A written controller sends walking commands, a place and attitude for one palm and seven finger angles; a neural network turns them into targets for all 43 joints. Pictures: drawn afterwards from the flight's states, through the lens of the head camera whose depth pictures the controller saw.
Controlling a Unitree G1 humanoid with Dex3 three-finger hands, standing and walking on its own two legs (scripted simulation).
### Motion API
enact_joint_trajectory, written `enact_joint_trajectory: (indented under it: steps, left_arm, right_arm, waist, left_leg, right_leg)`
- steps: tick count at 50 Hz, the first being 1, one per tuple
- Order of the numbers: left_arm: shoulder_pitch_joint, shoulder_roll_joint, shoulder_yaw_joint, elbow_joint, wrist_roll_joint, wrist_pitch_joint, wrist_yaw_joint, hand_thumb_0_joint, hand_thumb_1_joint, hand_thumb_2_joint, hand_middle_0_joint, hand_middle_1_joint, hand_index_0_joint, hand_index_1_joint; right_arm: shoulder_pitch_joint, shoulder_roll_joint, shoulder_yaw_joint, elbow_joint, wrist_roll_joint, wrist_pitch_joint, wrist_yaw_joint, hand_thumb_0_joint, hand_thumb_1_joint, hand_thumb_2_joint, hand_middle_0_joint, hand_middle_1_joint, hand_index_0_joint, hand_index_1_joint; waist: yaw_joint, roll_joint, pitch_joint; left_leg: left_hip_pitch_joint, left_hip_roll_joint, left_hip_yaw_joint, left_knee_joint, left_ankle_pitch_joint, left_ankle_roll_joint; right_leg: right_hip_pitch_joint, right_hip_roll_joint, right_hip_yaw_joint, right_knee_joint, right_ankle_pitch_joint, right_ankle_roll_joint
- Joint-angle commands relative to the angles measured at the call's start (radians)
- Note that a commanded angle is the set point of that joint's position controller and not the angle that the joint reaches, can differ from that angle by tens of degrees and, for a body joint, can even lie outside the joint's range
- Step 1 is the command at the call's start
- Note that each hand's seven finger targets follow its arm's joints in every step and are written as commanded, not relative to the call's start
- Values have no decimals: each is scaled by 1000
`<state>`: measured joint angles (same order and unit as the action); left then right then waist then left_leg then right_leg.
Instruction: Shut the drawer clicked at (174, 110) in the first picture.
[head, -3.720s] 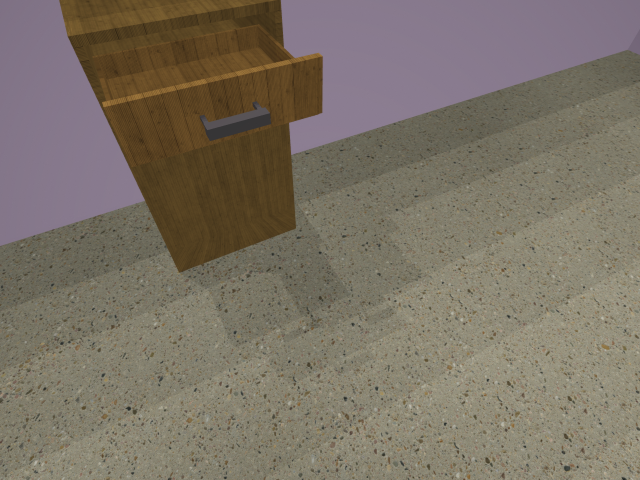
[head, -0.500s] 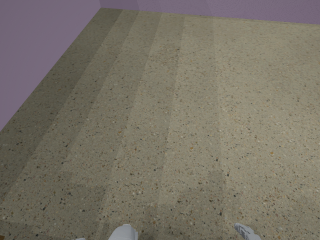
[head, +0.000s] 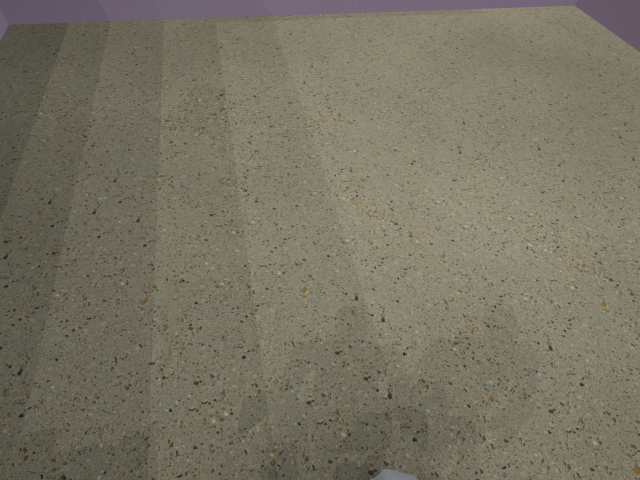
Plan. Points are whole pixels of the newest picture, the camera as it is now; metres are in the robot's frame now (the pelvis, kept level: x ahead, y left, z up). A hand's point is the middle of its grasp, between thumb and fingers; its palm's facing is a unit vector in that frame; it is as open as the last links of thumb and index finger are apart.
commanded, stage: walk to a spot facing it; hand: left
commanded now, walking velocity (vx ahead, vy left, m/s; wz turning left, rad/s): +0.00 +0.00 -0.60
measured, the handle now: out of the picture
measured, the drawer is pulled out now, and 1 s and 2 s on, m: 0.28 0.28 0.28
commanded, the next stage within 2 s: turn to face it in 0.02 s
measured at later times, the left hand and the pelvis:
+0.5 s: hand out of the picture +0.13 +0.15 -0.18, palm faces +0.03 -0.99 -0.14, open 7.4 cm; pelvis +0.02 -0.01 -0.02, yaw +1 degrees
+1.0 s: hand out of the picture -0.02 +0.16 -0.15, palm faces +0.35 -0.89 -0.30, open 7.4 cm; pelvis -0.02 -0.06 +0.00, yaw +18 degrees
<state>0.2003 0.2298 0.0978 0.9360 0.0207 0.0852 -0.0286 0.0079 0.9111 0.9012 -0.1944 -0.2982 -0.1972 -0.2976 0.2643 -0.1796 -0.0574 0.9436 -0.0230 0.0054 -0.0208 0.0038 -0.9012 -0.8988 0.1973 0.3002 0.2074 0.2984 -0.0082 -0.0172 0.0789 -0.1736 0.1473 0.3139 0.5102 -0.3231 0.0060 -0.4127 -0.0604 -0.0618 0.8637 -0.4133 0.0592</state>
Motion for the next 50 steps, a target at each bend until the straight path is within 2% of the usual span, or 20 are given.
enact_joint_trajectory:
  steps: [1, 3, 4, 5, 7, 10, 17, 21, 23, 24, 27, 29, 36, 41, 42, 43, 44, 45, 48, 50]
  left_arm:
    - [-57, 33, 0, -112, 4, -49, 0, 0, 900, 900, -200, -300, -200, -300]
    - [64, 97, 13, -80, 8, -69, 10, 0, 900, 900, -200, -300, -200, -300]
    - [144, 225, 34, -58, 15, -83, 27, 0, 900, 900, -200, -300, -200, -300]
    - [191, 268, 43, -42, -11, -78, 39, 0, 900, 900, -200, -300, -200, -300]
    - [111, 217, 35, -54, -8, -75, 54, 0, 900, 900, -200, -300, -200, -300]
    - [-46, 119, -6, -82, 2, -82, 61, 0, 900, 900, -200, -300, -200, -300]
    - [-35, 119, -24, -30, 0, -87, 61, 0, 900, 900, -200, -300, -200, -300]
    - [-36, 108, -13, -36, -9, -70, 67, 0, 900, 900, -200, -300, -200, -300]
    - [-11, 23, -16, -72, -14, -55, 63, 0, 900, 900, -200, -300, -200, -300]
    - [-57, 29, -20, -93, -6, -51, 65, 0, 900, 900, -200, -300, -200, -300]
    - [-68, 35, -2, -80, -1, -59, 49, 0, 900, 900, -200, -300, -200, -300]
    - [-42, 28, -3, -69, -4, -60, 44, 0, 900, 900, -200, -300, -200, -300]
    - [-29, 23, -4, -83, -10, -54, 49, 0, 900, 900, -200, -300, -200, -300]
    - [120, 57, 2, -57, -17, -57, 54, 0, 900, 900, -200, -300, -200, -300]
    - [177, 86, 8, -45, -13, -61, 57, 0, 900, 900, -200, -300, -200, -300]
    - [199, 171, 26, -54, 6, -68, 65, 0, 900, 900, -200, -300, -200, -300]
    - [120, 249, 27, -91, 11, -66, 69, 0, 900, 900, -200, -300, -200, -300]
    - [40, 218, 21, -116, 2, -72, 73, 0, 900, 900, -200, -300, -200, -300]
    - [-58, 136, -9, -130, 3, -91, 63, 0, 900, 900, -200, -300, -200, -300]
    - [-8, 142, -12, -122, 8, -94, 64, 0, 900, 900, -200, -300, -200, -300]
  right_arm:
    - [51, -207, -58, -28, -5, -17, -4, 0, -900, -900, 200, 300, 200, 300]
    - [53, -195, -55, -36, 8, -17, 3, 0, -900, -900, 200, 300, 200, 300]
    - [45, -117, -33, -77, 13, -11, 11, 0, -900, -900, 200, 300, 200, 300]
    - [-15, -110, -25, -112, 11, 1, -2, 0, -900, -900, 200, 300, 200, 300]
    - [-54, -107, -18, -95, 13, 16, -16, 0, -900, -900, 200, 300, 200, 300]
    - [49, -89, -9, -7, 0, 25, -7, 0, -900, -900, 200, 300, 200, 300]
    - [43, -61, 6, 30, 11, 23, 5, 0, -900, -900, 200, 300, 200, 300]
    - [87, -79, -5, 31, 6, 20, 13, 0, -900, -900, 200, 300, 200, 300]
    - [123, -195, -31, 8, -7, 13, 15, 0, -900, -900, 200, 300, 200, 300]
    - [135, -210, -39, 10, -10, 7, 6, 0, -900, -900, 200, 300, 200, 300]
    - [53, -165, -32, -16, -5, -3, -3, 0, -900, -900, 200, 300, 200, 300]
    - [21, -164, -35, -35, -2, -7, -4, 0, -900, -900, 200, 300, 200, 300]
    - [16, -213, -61, -46, -4, 12, 7, 0, -900, -900, 200, 300, 200, 300]
    - [-79, -235, -76, -91, -2, 33, 20, 0, -900, -900, 200, 300, 200, 300]
    - [-107, -218, -75, -106, 3, 38, 23, 0, -900, -900, 200, 300, 200, 300]
    - [-98, -151, -69, -124, 11, 45, 28, 0, -900, -900, 200, 300, 200, 300]
    - [-107, -125, -63, -152, 3, 44, 31, 0, -900, -900, 200, 300, 200, 300]
    - [-132, -175, -71, -151, -8, 48, 34, 0, -900, -900, 200, 300, 200, 300]
    - [-76, -161, -66, -103, -4, 55, 51, 0, -900, -900, 200, 300, 200, 300]
    - [-103, -144, -58, -109, 2, 55, 55, 0, -900, -900, 200, 300, 200, 300]
  waist:
    - [-27, 232, -103]
    - [47, 100, -176]
    - [83, -226, -217]
    - [104, -217, -225]
    - [76, -212, -166]
    - [-16, -97, -127]
    - [7, -147, -53]
    - [-15, -37, -34]
    - [-23, 305, -19]
    - [-47, 358, -23]
    - [-18, 154, -77]
    - [-11, 114, -120]
    - [-38, 161, -147]
    - [25, 189, -150]
    - [52, 137, -134]
    - [63, -99, -106]
    - [54, -280, -53]
    - [27, -190, -38]
    - [-36, -160, 12]
    - [-10, -146, -5]
  left_leg:
    - [124, 240, -117, -33, 594, 77]
    - [-23, 196, -50, 220, 523, -8]
    - [-348, 69, -22, 462, -37, -74]
    - [-447, -10, -163, 639, -337, -94]
    - [-451, 0, -286, 718, -266, -78]
    - [-347, -18, -283, 644, -105, -76]
    - [-196, -70, -225, 272, -53, -67]
    - [-48, -51, -228, 34, 169, -45]
    - [-94, 202, -624, -184, 356, 107]
    - [-107, 242, -759, -272, 278, 174]
    - [-75, 151, -647, -251, 192, 161]
    - [-30, 113, -580, -233, 228, 153]
    - [-10, 85, -649, -212, 181, 169]
    - [-184, 7, -663, -190, 78, 107]
    - [-288, -51, -625, -138, -3, 60]
    - [-468, -169, -496, 114, -134, -11]
    - [-528, -227, -355, 402, -202, -57]
    - [-465, -162, -399, 554, -186, -35]
    - [-437, -127, -338, 703, -41, -59]
    - [-413, -123, -300, 644, -50, -73]
  right_leg:
    - [34, 37, -57, -208, 30, -42]
    - [329, 6, -13, -442, 303, -85]
    - [577, -257, 326, -470, 703, -186]
    - [539, -370, 408, -430, 1046, -283]
    - [392, -310, 369, -470, 796, -293]
    - [259, -199, 169, -488, 663, -233]
    - [217, -207, 76, -505, 519, -218]
    - [120, -205, 21, -377, 355, -137]
    - [0, -7, -84, -89, -86, -26]
    - [-58, 17, -19, 129, -203, -25]
    - [-127, -18, 78, 280, -33, -23]
    - [-111, -17, 69, 215, -3, -11]
    - [-35, 26, 53, -15, -46, -3]
    - [235, 64, 18, -325, 58, -24]
    - [347, 34, 30, -477, 110, -39]
    - [416, -194, 273, -649, -80, -113]
    - [275, -432, 482, -738, -165, -209]
    - [138, -416, 418, -714, -97, -209]
    - [134, -253, 142, -593, 223, -162]
    - [189, -248, 84, -553, 357, -162]
